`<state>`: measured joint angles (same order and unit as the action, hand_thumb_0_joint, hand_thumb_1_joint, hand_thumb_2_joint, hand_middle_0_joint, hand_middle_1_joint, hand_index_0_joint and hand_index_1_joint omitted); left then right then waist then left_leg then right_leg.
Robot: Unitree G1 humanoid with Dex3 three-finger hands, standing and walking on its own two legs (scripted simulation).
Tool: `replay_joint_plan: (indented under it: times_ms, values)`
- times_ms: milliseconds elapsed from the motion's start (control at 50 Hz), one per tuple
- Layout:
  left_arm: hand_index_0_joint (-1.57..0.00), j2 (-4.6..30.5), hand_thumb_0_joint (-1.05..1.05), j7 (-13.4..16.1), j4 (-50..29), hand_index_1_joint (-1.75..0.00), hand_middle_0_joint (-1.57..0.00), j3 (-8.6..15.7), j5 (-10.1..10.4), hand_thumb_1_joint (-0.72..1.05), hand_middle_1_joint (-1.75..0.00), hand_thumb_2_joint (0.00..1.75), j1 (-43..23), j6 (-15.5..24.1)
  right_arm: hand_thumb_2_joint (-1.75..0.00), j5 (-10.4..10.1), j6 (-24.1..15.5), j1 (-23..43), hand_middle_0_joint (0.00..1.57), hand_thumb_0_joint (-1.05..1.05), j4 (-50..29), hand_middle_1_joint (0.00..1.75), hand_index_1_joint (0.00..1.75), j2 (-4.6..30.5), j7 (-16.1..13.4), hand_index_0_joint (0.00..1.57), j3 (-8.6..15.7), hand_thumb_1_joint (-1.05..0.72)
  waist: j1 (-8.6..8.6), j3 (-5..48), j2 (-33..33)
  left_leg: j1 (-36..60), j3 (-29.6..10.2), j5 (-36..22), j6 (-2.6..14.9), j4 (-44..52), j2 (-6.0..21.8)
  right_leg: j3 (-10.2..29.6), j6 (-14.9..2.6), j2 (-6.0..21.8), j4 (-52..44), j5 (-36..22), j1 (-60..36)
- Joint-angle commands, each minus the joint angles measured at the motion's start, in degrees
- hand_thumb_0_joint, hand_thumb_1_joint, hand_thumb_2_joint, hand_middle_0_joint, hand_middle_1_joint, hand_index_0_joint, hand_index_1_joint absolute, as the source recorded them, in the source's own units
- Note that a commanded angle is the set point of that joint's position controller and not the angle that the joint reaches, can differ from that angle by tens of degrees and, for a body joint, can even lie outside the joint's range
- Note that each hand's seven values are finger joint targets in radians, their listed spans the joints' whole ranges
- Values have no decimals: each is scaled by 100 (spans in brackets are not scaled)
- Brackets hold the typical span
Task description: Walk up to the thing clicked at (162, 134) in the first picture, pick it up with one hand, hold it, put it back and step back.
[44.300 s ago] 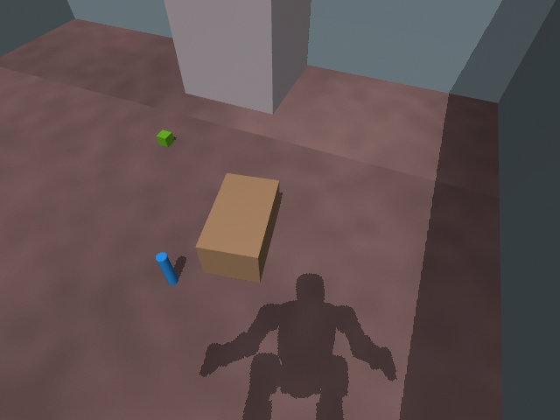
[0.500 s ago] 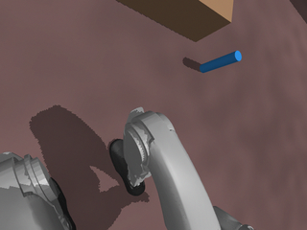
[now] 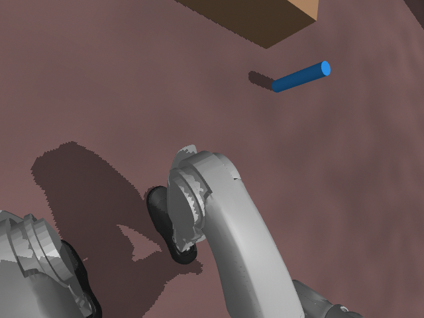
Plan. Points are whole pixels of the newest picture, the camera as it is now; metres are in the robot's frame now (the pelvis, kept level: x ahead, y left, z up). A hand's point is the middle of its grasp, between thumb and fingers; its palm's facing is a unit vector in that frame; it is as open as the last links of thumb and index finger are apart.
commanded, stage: close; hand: left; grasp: from above
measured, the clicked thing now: out of the picture +0.43 +0.35 -0.29
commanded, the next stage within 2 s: settle in 1.72 s
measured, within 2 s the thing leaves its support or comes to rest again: neither
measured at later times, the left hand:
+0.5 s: hand out of the picture +0.43 +0.35 -0.27, palm faces -0.17 -0.39 -0.91, open 12.8 cm
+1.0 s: hand out of the picture +0.43 +0.34 -0.26, palm faces -0.22 -0.38 -0.90, open 10.5 cm
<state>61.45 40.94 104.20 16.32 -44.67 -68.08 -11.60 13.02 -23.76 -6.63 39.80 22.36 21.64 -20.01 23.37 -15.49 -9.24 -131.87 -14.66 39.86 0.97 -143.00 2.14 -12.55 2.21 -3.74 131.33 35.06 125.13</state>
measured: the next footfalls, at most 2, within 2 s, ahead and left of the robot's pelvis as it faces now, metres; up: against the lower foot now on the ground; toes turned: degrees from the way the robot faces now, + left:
none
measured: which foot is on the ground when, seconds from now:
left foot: down 0.00-1.00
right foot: down 0.00-1.00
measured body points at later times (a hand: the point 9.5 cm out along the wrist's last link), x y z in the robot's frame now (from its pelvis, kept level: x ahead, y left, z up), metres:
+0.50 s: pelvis +0.00 +0.00 +0.01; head +0.31 +0.12 +0.31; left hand +0.44 +0.36 -0.21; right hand +0.02 -0.24 -0.03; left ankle +0.07 +0.12 -0.29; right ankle +0.13 -0.11 -0.29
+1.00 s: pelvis +0.00 +0.00 +0.01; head +0.30 +0.12 +0.31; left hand +0.44 +0.36 -0.21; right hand +0.03 -0.24 -0.03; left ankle +0.07 +0.12 -0.29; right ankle +0.13 -0.11 -0.29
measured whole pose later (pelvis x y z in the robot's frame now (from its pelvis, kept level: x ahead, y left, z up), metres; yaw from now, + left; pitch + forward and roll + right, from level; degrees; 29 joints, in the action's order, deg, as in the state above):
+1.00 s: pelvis +0.00 +0.00 +0.01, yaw +0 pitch +27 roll -16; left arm 59.3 42.1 104.1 15.3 -44.6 -68.8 -13.1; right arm 13.0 -23.6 -6.9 38.7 22.9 21.9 -20.2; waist 24.6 -15.3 -9.3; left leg -131.1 -15.1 39.9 0.9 -142.1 2.3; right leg -12.9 2.2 -3.9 130.0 34.8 124.2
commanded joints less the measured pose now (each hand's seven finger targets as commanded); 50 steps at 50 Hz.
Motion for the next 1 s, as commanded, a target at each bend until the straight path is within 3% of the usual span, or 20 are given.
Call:
replay_joint_plan:
  times_ms: [0, 120, 200, 320, 420, 440, 620, 660, 720, 820, 840, 920, 960, 980]
  values:
    - [-20, 816, 0, 159, -500, -91, -22, -366, -116, -42, -89, 90, -1360, 96, -91, -42, -57, -1368, 20, 0, 284, 30, 30, 1919, -20, 20, 475, -91, 607, 3609, 3141, 2731, 245, -944, -110, 1569, 234, -445, -307, -189, -1146, -1063, -2092]
    - [-20, 810, 0, 263, -447, -91, -22, -428, -204, -41, -89, 90, -1395, 5, -91, -66, -58, -1309, 20, 0, 271, 30, 30, 1910, 6, 20, 441, -91, 516, 3516, 3285, 2939, 121, -1046, -184, 1665, 257, -499, -315, -146, -1049, -1149, -1910]
    - [-22, 961, 0, 410, -469, -89, -24, -320, -244, -40, -87, 88, -1321, -54, -91, -59, -67, -1269, 20, 0, 229, 30, 30, 1939, 51, 20, 428, -91, 485, 3501, 3326, 2863, 165, -1099, -172, 1654, 250, -456, -303, -149, -1042, -1268, -2098]
    - [-28, 1061, 0, 560, -534, -81, -31, -81, -91, -34, -78, 83, -1312, -153, -91, -38, -30, -1390, 20, 0, 127, 30, 30, 2029, 128, 20, 445, -91, 541, 3673, 3286, 2882, 247, -1313, -142, 1578, 257, -382, -273, -170, -1156, -1510, -2362]
    - [-33, 1267, 0, 499, -644, -76, -36, 74, 76, -28, -73, 79, -1339, -237, -91, -60, 1, -1348, 20, 0, 65, 30, 30, 2022, 121, 20, 395, -91, 486, 3815, 3286, 2849, 296, -1281, -127, 1568, 273, -358, -262, -180, -1218, -1448, -2442]
    - [-35, 1191, 0, 444, -724, -74, -38, -27, 53, -24, -72, 76, -1363, -254, -91, -72, 4, -1295, 20, 0, 25, 30, 30, 2006, 123, 20, 402, -91, 505, 3743, 3294, 2853, 295, -1280, -124, 1541, 264, -361, -268, -166, -1191, -1441, -2328]
    - [-47, 1069, 0, 306, -616, -65, -49, -113, 156, -9, -63, 66, -1235, -213, -91, -68, 25, -1388, 20, 0, 100, 30, 30, 1990, 39, 20, 381, -90, 564, 3796, 3072, 2612, 337, -1147, -88, 1493, 254, -375, -250, -234, -1303, -1334, -2567]
    - [-49, 1080, 0, 253, -614, -62, -51, -180, 81, -6, -61, 63, -1233, -193, -90, -74, 31, -1431, 20, 0, 129, 30, 30, 1969, 23, 20, 386, -90, 561, 3772, 3163, 2737, 316, -1206, -97, 1517, 254, -385, -274, -234, -1274, -1346, -2430]
    - [-54, 1083, 0, 252, -660, -59, -55, -229, 46, -1, -57, 61, -1312, -157, -90, -72, 11, -1387, 20, 0, 145, 30, 30, 1972, 19, 20, 368, -90, 585, 3659, 3213, 2721, 253, -1109, -114, 1577, 256, -415, -290, -215, -1200, -1269, -2353]
    - [-58, 1097, 0, 326, -563, -54, -59, -153, -92, 5, -53, 55, -1316, -148, -90, -76, 7, -1358, 20, 0, 179, 30, 30, 1940, 18, 20, 401, -90, 476, 3666, 3345, 2884, 208, -1047, -154, 1654, 292, -445, -319, -201, -1203, -1159, -2180]
    - [-60, 1018, 0, 338, -601, -53, -61, -211, -108, 7, -52, 55, -1399, -131, -90, -66, 7, -1369, 20, 0, 201, 30, 30, 1939, 28, 20, 394, -90, 571, 3577, 3388, 2920, 145, -1007, -177, 1730, 294, -483, -327, -185, -1146, -1144, -2096]
    - [-65, 882, 0, 356, -616, -49, -66, -317, -102, 12, -47, 53, -1325, -118, -90, -48, -5, -1311, 20, 0, 124, 30, 30, 2001, 34, 20, 419, -90, 620, 3600, 3257, 2919, 163, -1128, -144, 1623, 291, -431, -309, -193, -1161, -1263, -2112]
    - [-68, 1022, 0, 418, -539, -46, -69, -207, -137, 16, -45, 50, -1302, -97, -90, -69, -14, -1377, 20, 0, 204, 30, 30, 2044, 38, 20, 455, -90, 560, 3573, 3274, 2888, 164, -1097, -141, 1661, 293, -445, -304, -196, -1190, -1246, -2150]
    - [-69, 954, 0, 403, -574, -46, -71, -264, -96, 17, -44, 52, -1280, -92, -90, -49, -21, -1332, 20, 0, 159, 30, 30, 1979, 48, 20, 420, -90, 605, 3463, 3200, 2767, 212, -1011, -121, 1622, 256, -404, -289, -176, -1196, -1215, -2196]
